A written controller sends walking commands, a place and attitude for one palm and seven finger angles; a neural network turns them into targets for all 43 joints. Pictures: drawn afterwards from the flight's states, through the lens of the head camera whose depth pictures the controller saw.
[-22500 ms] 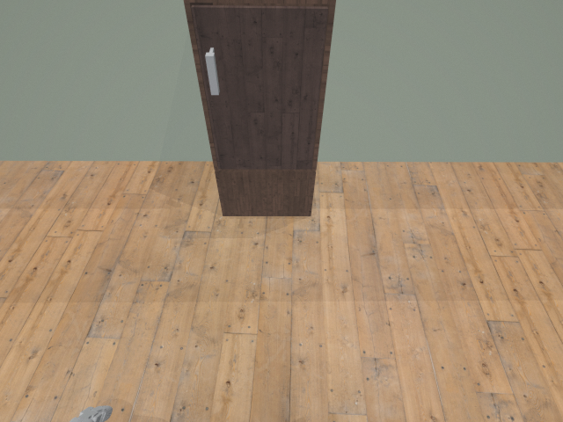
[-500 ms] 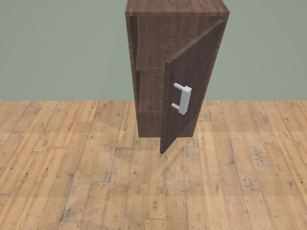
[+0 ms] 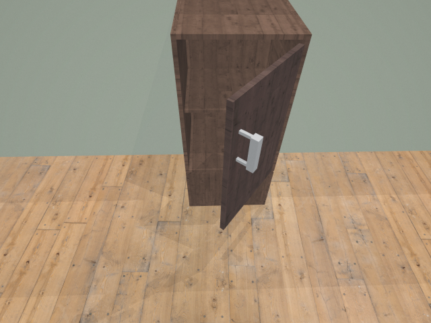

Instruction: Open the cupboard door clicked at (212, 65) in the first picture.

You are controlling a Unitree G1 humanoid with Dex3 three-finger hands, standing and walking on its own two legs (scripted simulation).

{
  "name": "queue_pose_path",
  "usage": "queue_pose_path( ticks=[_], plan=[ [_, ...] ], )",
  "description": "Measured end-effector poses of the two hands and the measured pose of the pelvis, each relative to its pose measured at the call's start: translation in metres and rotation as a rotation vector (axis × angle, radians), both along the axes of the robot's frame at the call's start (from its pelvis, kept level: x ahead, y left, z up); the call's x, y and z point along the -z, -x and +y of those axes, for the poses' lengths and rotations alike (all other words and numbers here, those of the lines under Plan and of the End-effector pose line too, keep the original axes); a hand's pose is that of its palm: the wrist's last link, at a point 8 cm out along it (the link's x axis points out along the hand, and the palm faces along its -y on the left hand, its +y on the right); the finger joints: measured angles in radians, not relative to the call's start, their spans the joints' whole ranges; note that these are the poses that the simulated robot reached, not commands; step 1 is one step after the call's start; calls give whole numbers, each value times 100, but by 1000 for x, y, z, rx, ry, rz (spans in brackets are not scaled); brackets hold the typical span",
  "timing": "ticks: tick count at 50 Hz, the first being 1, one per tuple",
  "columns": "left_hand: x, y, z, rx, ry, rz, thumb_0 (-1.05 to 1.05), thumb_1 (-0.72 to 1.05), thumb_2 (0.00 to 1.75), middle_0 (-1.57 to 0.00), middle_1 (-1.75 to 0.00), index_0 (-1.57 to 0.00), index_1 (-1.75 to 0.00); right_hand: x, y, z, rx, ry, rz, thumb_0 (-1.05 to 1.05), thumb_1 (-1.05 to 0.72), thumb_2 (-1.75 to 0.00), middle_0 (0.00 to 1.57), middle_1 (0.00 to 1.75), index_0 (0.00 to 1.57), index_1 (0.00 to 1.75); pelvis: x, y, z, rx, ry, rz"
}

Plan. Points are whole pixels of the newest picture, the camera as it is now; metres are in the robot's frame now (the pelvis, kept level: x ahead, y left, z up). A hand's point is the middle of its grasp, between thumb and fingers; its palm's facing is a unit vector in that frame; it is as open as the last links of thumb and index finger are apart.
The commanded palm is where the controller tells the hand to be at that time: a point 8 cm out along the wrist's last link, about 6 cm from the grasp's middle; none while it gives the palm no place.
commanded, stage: let the arm hang, fingers relaxed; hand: left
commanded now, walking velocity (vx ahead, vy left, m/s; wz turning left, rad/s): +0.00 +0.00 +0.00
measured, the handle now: (247, 150) +0.55 -0.06 -0.03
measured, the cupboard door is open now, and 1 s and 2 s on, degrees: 51 51 51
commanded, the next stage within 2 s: look to check the result in 0.06 s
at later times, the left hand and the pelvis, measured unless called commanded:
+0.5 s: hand out of the picture -0.01 +0.16 -0.17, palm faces +0.04 -0.98 -0.18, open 7.4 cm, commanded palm none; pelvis +0.01 +0.00 +0.00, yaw +0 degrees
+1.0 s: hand out of the picture +0.02 +0.17 -0.18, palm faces -0.03 -0.98 -0.19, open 7.4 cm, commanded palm none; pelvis +0.02 -0.01 -0.01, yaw -5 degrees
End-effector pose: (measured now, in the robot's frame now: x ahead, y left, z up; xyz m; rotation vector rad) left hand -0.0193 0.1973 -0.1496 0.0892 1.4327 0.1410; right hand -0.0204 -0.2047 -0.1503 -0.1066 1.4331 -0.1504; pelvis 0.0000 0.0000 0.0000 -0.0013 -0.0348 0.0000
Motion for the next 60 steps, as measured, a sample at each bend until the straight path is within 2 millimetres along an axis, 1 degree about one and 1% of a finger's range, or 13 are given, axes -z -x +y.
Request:
queue_pose_path(
  ticks=[11,19,36,41,46,49,52,56,60],
  plan=[
    [-5,5,15,-3,-36,38,0,91,90,-20,-30,-20,-30,0,-3,-1,-5,0,22,1,-91,-90,20,30,20,30,-1,-6,1,1,-1,6],
    [-6,5,16,-3,-40,57,0,91,90,-20,-30,-20,-30,0,-11,-1,-11,-2,25,1,-91,-90,20,30,20,30,-1,-11,1,2,-3,8],
    [-5,-17,10,6,-27,28,0,91,90,-20,-30,-20,-30,-2,-30,-10,-19,17,4,1,-91,-90,20,30,20,30,-2,-21,-1,4,-8,13],
    [-5,-22,10,8,-31,24,0,91,90,-20,-30,-20,-30,-2,-34,-13,-15,23,2,1,-91,-90,20,30,20,30,-2,-24,-2,13,-8,15],
    [-2,-27,13,27,-35,46,0,91,90,-20,-30,-20,-30,1,-34,-19,33,38,-6,1,-91,-90,20,30,20,30,2,-23,-4,55,-5,21],
    [-1,-34,18,52,-43,55,0,91,90,-20,-30,-20,-30,2,-33,-24,69,52,-20,1,-91,-90,20,30,20,30,5,-21,-5,84,-7,29],
    [0,-46,23,83,-59,45,0,91,90,-20,-30,-20,-30,4,-31,-32,99,65,-36,1,-91,-90,20,30,20,30,8,-18,-7,114,-14,41],
    [-2,-70,27,135,-96,9,0,91,90,-20,-30,-20,-30,10,-27,-46,129,72,-64,1,-90,-90,20,30,20,30,13,-13,-13,168,-37,51],
    [-8,-97,22,199,-141,-56,0,91,90,-20,-30,-20,-30,22,-23,-65,160,64,-93,1,-90,-90,20,30,20,30,19,-8,-25,215,-42,49]
  ],
)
